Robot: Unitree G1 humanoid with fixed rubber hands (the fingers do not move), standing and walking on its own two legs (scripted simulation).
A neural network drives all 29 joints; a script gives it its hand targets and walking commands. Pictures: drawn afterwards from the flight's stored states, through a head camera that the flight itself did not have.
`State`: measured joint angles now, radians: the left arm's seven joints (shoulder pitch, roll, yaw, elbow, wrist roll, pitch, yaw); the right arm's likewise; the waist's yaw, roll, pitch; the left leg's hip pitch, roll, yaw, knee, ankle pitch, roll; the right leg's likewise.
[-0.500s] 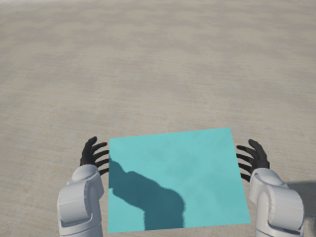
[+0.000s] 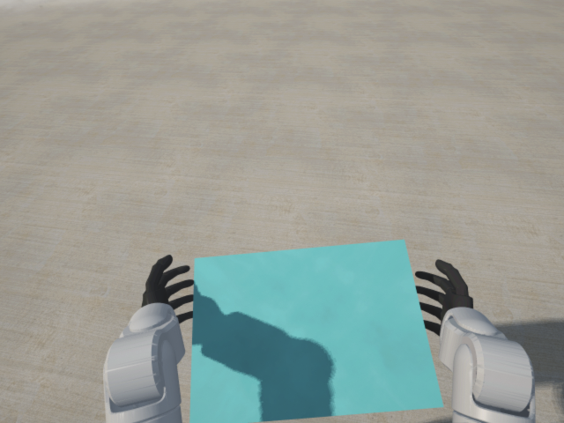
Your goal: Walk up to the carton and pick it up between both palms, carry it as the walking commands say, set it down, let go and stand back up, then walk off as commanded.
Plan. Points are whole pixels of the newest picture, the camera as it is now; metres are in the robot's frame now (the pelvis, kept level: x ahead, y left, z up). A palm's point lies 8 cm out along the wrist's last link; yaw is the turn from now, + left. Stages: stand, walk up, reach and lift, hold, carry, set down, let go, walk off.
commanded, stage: carry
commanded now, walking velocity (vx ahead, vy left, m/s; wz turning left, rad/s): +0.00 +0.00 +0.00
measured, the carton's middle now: (305, 331) +0.27 +0.00 +0.00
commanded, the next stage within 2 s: none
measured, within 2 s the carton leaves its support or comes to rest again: neither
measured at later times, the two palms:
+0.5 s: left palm (171, 302) +0.26 +0.18 +0.10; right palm (458, 306) +0.26 -0.19 +0.09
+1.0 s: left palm (172, 304) +0.26 +0.18 +0.09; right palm (454, 306) +0.26 -0.19 +0.08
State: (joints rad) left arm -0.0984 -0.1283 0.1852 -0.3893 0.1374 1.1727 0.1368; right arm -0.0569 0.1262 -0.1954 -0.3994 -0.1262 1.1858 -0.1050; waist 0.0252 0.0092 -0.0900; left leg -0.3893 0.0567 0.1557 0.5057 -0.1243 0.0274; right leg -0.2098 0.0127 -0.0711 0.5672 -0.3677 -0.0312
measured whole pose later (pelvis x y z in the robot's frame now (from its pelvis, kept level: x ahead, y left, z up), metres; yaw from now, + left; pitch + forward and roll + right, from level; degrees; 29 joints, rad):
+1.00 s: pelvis +0.02 -0.01 +0.00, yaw +0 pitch +2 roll +1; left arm -0.07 -0.13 0.19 -0.37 0.12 1.10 0.12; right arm -0.06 0.13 -0.20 -0.37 -0.13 1.13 -0.10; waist 0.03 0.00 -0.09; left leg -0.39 0.06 0.16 0.51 -0.15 0.02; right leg -0.21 0.01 -0.07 0.57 -0.39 -0.04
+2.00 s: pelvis +0.02 -0.01 +0.00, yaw +0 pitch +2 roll +1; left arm -0.06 -0.13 0.19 -0.38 0.12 1.12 0.12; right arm -0.06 0.13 -0.20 -0.38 -0.13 1.13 -0.10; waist 0.03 -0.01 -0.09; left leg -0.39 0.06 0.16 0.52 -0.16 0.02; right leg -0.20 0.01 -0.07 0.57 -0.40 -0.05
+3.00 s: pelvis +0.01 -0.01 +0.00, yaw -1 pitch +0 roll +1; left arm -0.15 -0.06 0.19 -0.02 0.20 0.85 0.06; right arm -0.16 0.06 -0.21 0.09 -0.14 0.82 -0.04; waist 0.03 -0.07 -0.02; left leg -0.33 0.03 0.15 0.46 -0.12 0.02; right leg -0.18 0.00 -0.05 0.55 -0.38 -0.05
